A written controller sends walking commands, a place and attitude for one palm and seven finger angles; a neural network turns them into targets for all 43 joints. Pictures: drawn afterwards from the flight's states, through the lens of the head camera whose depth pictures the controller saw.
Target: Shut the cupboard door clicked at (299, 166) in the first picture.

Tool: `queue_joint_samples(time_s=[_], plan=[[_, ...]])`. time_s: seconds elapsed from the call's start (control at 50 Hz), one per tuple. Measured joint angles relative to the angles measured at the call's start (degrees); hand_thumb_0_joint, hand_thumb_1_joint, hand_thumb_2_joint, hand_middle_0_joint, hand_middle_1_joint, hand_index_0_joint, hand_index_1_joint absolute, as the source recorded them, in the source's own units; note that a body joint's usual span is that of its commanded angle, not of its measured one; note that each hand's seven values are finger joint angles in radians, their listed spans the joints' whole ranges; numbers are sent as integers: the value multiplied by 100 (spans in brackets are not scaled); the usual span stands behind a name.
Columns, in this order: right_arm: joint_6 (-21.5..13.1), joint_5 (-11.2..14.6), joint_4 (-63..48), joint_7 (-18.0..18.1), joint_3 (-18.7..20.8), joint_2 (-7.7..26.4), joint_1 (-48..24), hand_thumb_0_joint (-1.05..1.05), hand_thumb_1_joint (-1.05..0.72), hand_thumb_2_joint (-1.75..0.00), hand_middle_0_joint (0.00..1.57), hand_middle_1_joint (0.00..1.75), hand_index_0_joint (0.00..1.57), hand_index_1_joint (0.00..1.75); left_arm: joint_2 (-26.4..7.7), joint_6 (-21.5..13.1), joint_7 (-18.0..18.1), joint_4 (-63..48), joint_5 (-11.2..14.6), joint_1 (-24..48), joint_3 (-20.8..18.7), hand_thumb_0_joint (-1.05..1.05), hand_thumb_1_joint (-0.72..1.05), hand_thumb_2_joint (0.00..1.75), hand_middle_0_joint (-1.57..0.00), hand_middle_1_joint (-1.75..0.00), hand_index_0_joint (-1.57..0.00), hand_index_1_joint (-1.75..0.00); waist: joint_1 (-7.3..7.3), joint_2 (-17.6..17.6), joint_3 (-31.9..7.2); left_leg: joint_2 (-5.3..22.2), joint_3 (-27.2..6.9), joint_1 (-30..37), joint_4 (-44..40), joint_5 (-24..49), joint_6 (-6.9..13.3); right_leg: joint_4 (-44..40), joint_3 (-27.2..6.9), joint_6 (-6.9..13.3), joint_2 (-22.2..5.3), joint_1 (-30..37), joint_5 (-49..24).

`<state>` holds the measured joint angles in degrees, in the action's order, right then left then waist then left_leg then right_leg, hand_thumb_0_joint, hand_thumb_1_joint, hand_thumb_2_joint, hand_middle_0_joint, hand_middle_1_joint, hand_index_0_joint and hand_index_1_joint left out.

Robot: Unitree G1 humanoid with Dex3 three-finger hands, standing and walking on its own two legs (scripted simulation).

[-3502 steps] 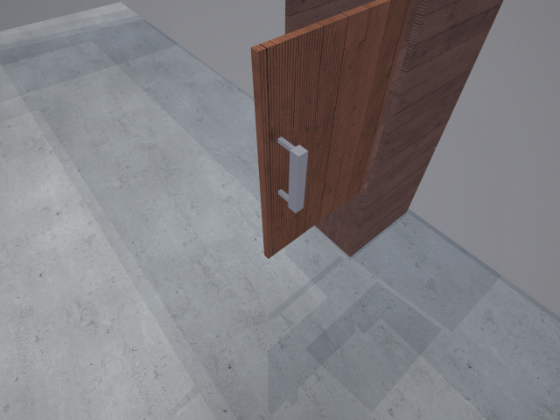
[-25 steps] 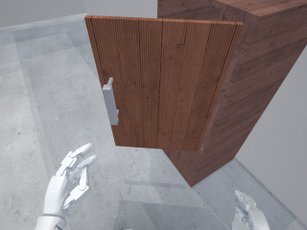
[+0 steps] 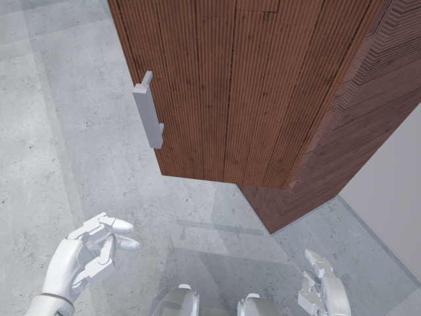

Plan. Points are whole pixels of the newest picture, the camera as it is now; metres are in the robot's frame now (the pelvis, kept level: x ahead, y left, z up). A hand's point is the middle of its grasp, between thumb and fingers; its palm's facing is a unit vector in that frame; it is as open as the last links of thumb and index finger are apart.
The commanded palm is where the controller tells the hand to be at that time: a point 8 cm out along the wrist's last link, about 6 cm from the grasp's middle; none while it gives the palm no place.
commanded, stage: raise the hand and make a fist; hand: left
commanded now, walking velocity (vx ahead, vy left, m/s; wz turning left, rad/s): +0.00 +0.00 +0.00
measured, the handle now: (152, 112) +0.50 +0.17 +0.07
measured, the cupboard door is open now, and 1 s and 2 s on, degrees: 54 54 54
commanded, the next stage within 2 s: bring the fist close to the handle in 1.12 s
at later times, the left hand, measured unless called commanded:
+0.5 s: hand (78, 258) +0.20 +0.22 +0.07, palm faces +0.00 -1.00 -0.03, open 3.1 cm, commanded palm +0.18 +0.27 +0.07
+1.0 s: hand (85, 245) +0.22 +0.21 +0.07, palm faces -0.06 -1.00 -0.03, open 3.1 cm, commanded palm +0.20 +0.27 +0.08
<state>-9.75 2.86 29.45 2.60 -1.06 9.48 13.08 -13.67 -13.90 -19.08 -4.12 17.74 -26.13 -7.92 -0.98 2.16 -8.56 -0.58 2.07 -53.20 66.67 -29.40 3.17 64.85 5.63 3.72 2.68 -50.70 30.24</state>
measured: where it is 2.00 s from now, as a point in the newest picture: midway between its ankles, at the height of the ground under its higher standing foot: outside the picture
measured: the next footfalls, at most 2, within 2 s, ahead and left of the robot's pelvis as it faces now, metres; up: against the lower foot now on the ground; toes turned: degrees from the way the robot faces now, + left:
none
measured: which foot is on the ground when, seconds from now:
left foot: down 0.00-1.00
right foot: down 0.00-1.00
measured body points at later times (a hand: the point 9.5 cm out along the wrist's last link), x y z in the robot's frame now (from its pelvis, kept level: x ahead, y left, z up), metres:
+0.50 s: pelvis -0.01 +0.03 +0.01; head +0.04 +0.04 +0.46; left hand +0.19 +0.27 +0.07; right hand +0.20 -0.19 -0.05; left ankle +0.03 +0.08 -0.65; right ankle +0.01 -0.08 -0.65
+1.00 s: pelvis +0.00 +0.03 +0.02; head +0.05 +0.04 +0.47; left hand +0.21 +0.27 +0.08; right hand +0.17 -0.21 -0.05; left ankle +0.03 +0.08 -0.65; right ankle +0.01 -0.08 -0.65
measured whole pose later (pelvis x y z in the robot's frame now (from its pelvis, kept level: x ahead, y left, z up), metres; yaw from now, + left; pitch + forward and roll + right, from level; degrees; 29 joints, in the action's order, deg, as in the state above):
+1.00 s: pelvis +0.00 +0.03 +0.02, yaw +1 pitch +13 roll -3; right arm -11.1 2.2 28.1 1.9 -1.1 14.6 16.2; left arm -15.7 -19.9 -17.1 -1.9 16.9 -21.6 -7.6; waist -0.3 2.0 -7.9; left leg -1.7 1.9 -47.5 61.5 -27.2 5.1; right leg 58.2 5.4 2.0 1.9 -44.0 27.3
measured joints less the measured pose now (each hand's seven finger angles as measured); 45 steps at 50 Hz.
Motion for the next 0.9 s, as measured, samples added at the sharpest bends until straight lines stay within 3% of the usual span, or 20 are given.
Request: queue_joint_samples(time_s=[0.08, 0.14, 0.18, 0.28, 0.44, 0.6, 0.76, 0.9], plan=[[-73, -63, 122, -13, 153, 159, 246, 1, -90, -90, 21, 30, 21, 30, 75, -732, 342, -183, 79, -388, -300, 2, 90, 90, -83, -98, -83, -98, -27, -47, -51, -27, -13, 74, -68, -17, 33, -94, 4, -17, -15, 97, 7], [-167, -86, 203, -36, 226, 388, 236, 1, -90, -90, 21, 30, 20, 30, 93, -1252, 240, -201, 74, -414, -221, 2, 91, 90, -88, -104, -88, -104, -34, -7, -53, -64, -67, -77, 84, -53, 78, 8, 68, -46, -53, -1, 50], [-209, -70, 208, -29, 258, 511, 163, 1, -90, -90, 20, 30, 20, 30, 95, -1342, 72, -128, 44, -328, -39, 2, 91, 90, -92, -108, -92, -108, -24, 24, -32, -74, -85, -187, 195, -73, 108, 88, 94, -67, -68, -87, 65], [-212, -26, 49, 25, 281, 533, -20, 2, -90, -90, 20, 30, 20, 30, -52, -958, -69, -56, -144, -66, 298, 2, 90, 90, -101, -118, -101, -119, 22, -23, 34, -57, -33, -221, 230, -46, 164, 111, 50, -102, -60, -132, 9], [-48, -23, -225, -21, 69, 341, 37, 1, -90, -90, 20, 30, 20, 30, -95, -823, 505, -292, -47, -13, -72, 2, 90, 90, -116, -134, -116, -134, 11, 3, -69, -89, -52, 236, -177, 113, 183, -348, 39, -156, -67, 356, -179], [-114, -49, -277, -36, -134, 414, 84, 1, -90, -90, 21, 30, 21, 30, -167, -491, 162, 239, -225, 338, 251, 2, 90, 90, -126, -146, -126, -146, 21, 9, 31, -112, -101, 294, -239, 170, 212, -465, 85, -183, -82, 456, -245], [-82, -58, -119, -74, -89, 452, 231, 1, -90, -90, 21, 30, 21, 30, -262, -742, 316, 36, -50, 516, -135, 2, 90, 90, -129, -149, -129, -149, 32, 32, 41, -117, -87, 499, -404, 198, 206, -633, 54, -197, -76, 655, -287], [-74, -18, -142, -69, -55, 543, 298, 1, -90, -90, 21, 30, 21, 30, -197, -300, 50, 473, -86, 595, 45, 2, 90, 90, -129, -149, -130, -149, 87, 88, 55, -134, -48, 557, -523, 242, 222, -708, 10, -207, -91, 685, -316]])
